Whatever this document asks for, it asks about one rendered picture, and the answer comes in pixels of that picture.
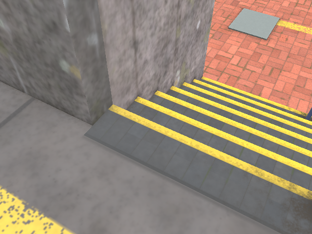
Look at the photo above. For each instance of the stairs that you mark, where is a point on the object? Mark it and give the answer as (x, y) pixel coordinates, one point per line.
(261, 132)

